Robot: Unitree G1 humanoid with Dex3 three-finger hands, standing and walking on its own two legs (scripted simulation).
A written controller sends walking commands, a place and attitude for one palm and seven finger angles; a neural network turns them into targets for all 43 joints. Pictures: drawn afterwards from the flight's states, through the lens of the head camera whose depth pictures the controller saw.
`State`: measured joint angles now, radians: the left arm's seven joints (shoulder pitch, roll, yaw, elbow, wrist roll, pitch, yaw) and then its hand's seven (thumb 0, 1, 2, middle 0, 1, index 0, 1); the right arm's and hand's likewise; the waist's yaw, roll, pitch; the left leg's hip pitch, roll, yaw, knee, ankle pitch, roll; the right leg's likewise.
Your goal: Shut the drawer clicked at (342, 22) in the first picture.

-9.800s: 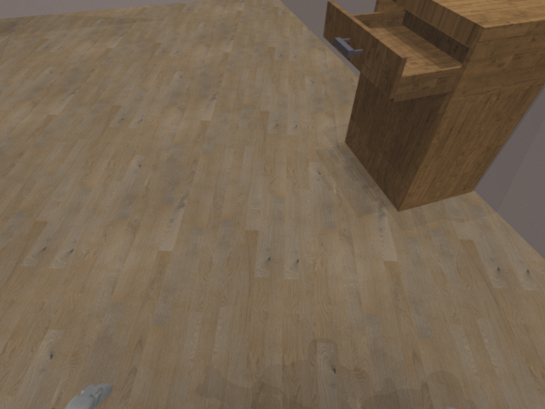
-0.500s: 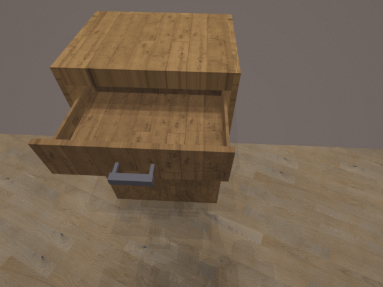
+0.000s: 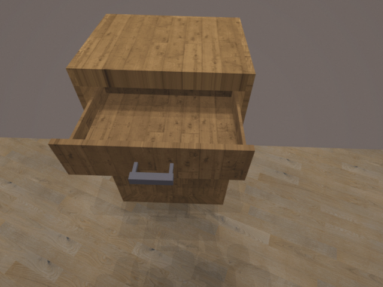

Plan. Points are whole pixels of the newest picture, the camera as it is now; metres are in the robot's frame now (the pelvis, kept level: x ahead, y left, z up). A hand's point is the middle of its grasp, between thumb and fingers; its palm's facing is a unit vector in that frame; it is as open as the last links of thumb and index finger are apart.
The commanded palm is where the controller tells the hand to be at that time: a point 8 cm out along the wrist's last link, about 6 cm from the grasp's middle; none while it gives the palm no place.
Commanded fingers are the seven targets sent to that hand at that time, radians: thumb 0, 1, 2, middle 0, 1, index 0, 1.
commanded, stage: look again from close up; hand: left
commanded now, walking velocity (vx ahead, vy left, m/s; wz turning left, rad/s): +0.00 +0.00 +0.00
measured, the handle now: (152, 172) +0.41 +0.14 -0.05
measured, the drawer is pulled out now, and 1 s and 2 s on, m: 0.25 0.25 0.25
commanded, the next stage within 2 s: shuffle to correct the standing spot in 0.04 s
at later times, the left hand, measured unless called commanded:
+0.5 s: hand out of the picture +0.02 +0.13 -0.18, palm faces +0.00 -0.98 -0.19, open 7.4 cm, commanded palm none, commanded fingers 0.00 0.90 0.90 -0.20 -0.30 -0.20 -0.30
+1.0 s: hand out of the picture +0.07 +0.09 -0.18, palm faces +0.05 -0.98 -0.21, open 7.4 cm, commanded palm none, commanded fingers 0.00 0.90 0.90 -0.20 -0.30 -0.20 -0.30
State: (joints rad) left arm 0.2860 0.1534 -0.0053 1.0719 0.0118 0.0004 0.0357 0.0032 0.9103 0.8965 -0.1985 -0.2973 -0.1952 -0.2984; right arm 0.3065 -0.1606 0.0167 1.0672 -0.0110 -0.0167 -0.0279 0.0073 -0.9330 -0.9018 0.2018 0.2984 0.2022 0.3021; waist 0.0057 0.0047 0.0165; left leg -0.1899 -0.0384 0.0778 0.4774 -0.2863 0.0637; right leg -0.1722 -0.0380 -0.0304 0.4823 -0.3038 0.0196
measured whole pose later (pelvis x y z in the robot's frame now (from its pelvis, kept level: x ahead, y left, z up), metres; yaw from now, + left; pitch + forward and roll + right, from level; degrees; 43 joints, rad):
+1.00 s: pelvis +0.07 -0.08 -0.01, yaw -2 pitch -1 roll +2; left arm 0.29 0.13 0.01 1.04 0.01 0.01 0.06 0.00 0.91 0.90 -0.20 -0.30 -0.20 -0.30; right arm 0.17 -0.14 -0.01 1.01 0.00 0.03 -0.05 0.00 -0.92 -0.90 0.20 0.30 0.20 0.30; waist 0.04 -0.02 0.06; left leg -0.27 -0.01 0.09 0.55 -0.26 0.02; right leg -0.12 0.06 -0.09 0.53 -0.40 -0.11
